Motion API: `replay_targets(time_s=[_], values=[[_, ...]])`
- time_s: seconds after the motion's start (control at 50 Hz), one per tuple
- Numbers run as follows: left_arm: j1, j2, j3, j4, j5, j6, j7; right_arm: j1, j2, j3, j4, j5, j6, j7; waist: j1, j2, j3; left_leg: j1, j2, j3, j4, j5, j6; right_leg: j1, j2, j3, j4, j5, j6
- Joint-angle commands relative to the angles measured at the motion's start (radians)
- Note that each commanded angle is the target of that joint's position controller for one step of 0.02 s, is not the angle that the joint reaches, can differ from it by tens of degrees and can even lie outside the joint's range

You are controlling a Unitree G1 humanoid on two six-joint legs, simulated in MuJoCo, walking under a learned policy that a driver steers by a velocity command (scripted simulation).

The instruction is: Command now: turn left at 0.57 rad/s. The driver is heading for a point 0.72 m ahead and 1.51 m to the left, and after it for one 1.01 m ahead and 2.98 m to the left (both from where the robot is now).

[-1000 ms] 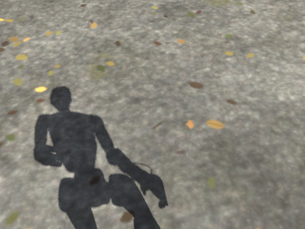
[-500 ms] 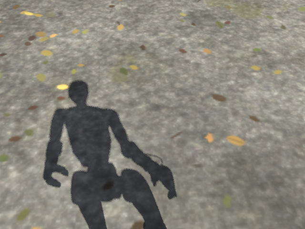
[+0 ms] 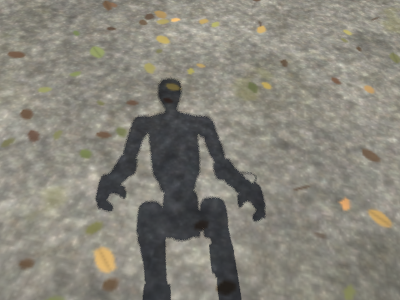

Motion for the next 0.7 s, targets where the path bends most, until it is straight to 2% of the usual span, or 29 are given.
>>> replay_targets(time_s=[0.02,0.12,0.22,0.26,0.3,0.32,0.34,0.36,0.38,0.4,0.42,0.44,0.48,0.54,0.6,0.66,0.7], values=[[-0.026,0.064,0.013,-0.059,-0.004,-0.02,-0.001,-0.016,-0.171,-0.042,-0.074,0.009,-0.016,-0.019,0.013,0.134,-0.116,0.202,0.236,-0.291,-0.147,0.283,0.146,-0.083,-0.006,0.058,-0.087,0.05,0.013],[-0.059,0.064,0.004,-0.071,-0.007,-0.03,-0.017,-0.017,-0.199,-0.054,-0.087,0.009,-0.002,-0.024,-0.006,0.169,-0.088,0.163,0.212,-0.349,-0.149,0.165,0.155,0.008,0.018,0.071,-0.301,0.046,0.036],[-0.034,0.083,0.004,-0.074,-0.016,-0.052,-0.035,-0.051,-0.205,-0.057,-0.111,0.01,0.013,-0.014,-0.005,0.184,-0.109,0.149,0.198,-0.433,-0.103,0.298,0.161,0.131,0.043,0.075,-0.428,-0.001,0.027],[0.002,0.091,0.005,-0.069,-0.018,-0.061,-0.045,-0.073,-0.203,-0.055,-0.122,0.016,0.02,-0.015,0.011,0.189,-0.127,0.165,0.184,-0.463,-0.07,0.378,0.146,0.196,0.048,0.071,-0.53,0.021,0.014],[0.077,0.105,0.012,-0.049,-0.016,-0.068,-0.053,-0.104,-0.193,-0.05,-0.136,0.028,0.029,-0.02,0.058,0.172,-0.136,0.119,0.127,-0.442,-0.015,0.331,0.086,0.354,0.026,0.052,-0.755,0.221,-0.013],[0.105,0.155,0.024,-0.046,-0.004,-0.064,-0.049,-0.074,-0.154,-0.039,-0.141,0.023,0.031,-0.022,0.044,0.081,-0.167,0.018,0.067,-0.379,0.09,0.129,0.035,0.492,-0.109,0.15,-0.783,0.318,-0.061],[0.062,0.226,0.032,-0.063,0.011,-0.049,-0.039,0.005,-0.1,-0.027,-0.144,0.015,0.025,-0.017,-0.036,-0.188,-0.155,-0.182,-0.104,-0.187,0.285,-0.311,-0.028,0.589,-0.304,0.366,-0.771,0.586,-0.185],[0.072,0.194,0.025,-0.069,0.035,-0.048,-0.043,0.005,-0.185,-0.052,-0.148,0.012,0.016,-0.016,-0.004,-0.216,-0.14,-0.279,-0.101,-0.134,0.504,-0.464,-0.074,0.535,-0.417,0.485,-0.788,0.631,-0.323],[0.03,0.148,0.01,-0.09,0.026,-0.049,-0.041,0.017,-0.244,-0.072,-0.132,0.013,0.017,-0.014,-0.017,-0.13,-0.115,-0.29,-0.045,-0.128,0.63,-0.393,-0.098,0.505,-0.393,0.404,-0.781,0.587,-0.324],[-0.012,0.111,0.001,-0.099,0.014,-0.046,-0.038,0.019,-0.242,-0.078,-0.115,0.016,0.025,-0.014,-0.026,-0.1,-0.092,-0.294,-0.029,-0.112,0.675,-0.323,-0.114,0.485,-0.319,0.301,-0.772,0.519,-0.277],[-0.027,0.095,-0.006,-0.107,0.003,-0.043,-0.034,0.024,-0.217,-0.074,-0.105,0.015,0.037,-0.017,-0.022,-0.094,-0.076,-0.309,-0.022,-0.101,0.713,-0.269,-0.131,0.483,-0.271,0.234,-0.77,0.46,-0.246],[-0.025,0.094,-0.01,-0.106,-0.002,-0.039,-0.029,0.019,-0.193,-0.068,-0.11,0.017,0.044,-0.013,-0.013,-0.102,-0.061,-0.321,-0.017,-0.086,0.743,-0.232,-0.146,0.475,-0.256,0.193,-0.773,0.475,-0.246],[0.009,0.108,-0.01,-0.098,0.004,-0.029,-0.019,-0.026,-0.159,-0.054,-0.14,0.027,0.045,-0.006,0.013,-0.121,-0.046,-0.329,0.002,-0.027,0.686,-0.185,-0.161,0.485,-0.231,0.119,-0.792,0.49,-0.258],[0.064,0.14,-0.002,-0.09,0.008,-0.017,-0.012,-0.089,-0.137,-0.039,-0.185,0.024,0.04,0.001,0.059,-0.131,-0.07,-0.333,0.049,0.005,0.545,-0.176,-0.176,0.579,-0.269,0.096,-0.794,0.524,-0.282],[0.044,0.177,0.011,-0.101,0.002,-0.011,-0.023,-0.093,-0.123,-0.026,-0.206,0.018,0.04,0.015,0.061,-0.14,-0.086,-0.216,0.079,0.053,0.399,-0.17,-0.161,0.543,-0.285,0.036,-0.793,0.545,-0.277],[0.039,0.197,0.018,-0.105,-0.01,-0.01,-0.039,-0.074,-0.14,-0.031,-0.214,0.02,0.048,0.027,0.052,-0.147,-0.083,-0.119,0.07,0.1,0.275,-0.147,-0.132,0.509,-0.299,-0.001,-0.77,0.541,-0.26],[0.03,0.204,0.021,-0.104,-0.028,-0.012,-0.045,-0.043,-0.144,-0.039,-0.213,0.02,0.055,0.037,0.026,-0.14,-0.082,-0.048,0.06,0.118,0.141,-0.08,-0.094,0.498,-0.307,-0.019,-0.718,0.508,-0.227]])
Next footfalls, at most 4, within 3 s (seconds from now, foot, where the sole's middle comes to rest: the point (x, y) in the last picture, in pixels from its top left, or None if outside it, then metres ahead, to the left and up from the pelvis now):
0.32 right None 0.09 -0.14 -0.78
0.74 left None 0.01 0.13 -0.78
1.26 right None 0.16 -0.04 -0.78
1.70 left None -0.04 0.16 -0.78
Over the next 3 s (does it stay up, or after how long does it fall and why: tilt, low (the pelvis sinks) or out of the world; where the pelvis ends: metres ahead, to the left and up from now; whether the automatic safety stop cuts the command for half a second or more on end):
stays up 0.12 0.37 -0.01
